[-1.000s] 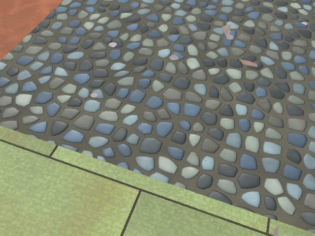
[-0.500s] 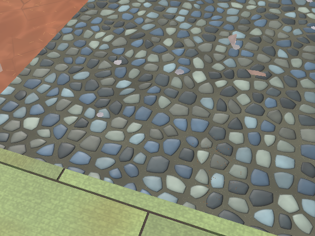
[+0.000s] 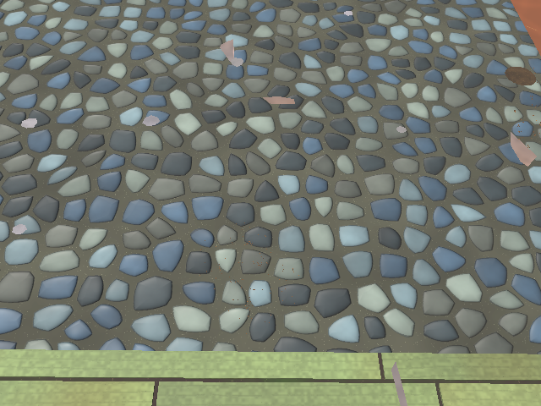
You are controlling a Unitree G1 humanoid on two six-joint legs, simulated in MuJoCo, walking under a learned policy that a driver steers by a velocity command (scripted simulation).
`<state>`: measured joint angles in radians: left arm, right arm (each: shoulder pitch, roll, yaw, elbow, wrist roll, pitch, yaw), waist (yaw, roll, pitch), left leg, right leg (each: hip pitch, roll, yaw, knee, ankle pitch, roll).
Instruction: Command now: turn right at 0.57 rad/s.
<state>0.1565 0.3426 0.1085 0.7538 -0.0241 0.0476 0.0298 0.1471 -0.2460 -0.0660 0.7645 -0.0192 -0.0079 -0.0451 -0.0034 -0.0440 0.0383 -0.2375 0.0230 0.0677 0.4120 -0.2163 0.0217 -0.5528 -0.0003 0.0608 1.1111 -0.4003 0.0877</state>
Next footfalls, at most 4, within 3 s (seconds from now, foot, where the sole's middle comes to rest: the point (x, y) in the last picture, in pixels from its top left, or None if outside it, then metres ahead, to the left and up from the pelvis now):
0.22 right None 0.04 -0.16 -0.78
0.60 left None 0.08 0.08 -0.78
1.08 left None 0.05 0.10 -0.78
1.58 right None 0.27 -0.07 -0.78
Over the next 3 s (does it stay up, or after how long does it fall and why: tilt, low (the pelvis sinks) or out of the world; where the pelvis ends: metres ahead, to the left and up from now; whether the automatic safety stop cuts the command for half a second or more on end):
stays up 0.88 0.16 -0.01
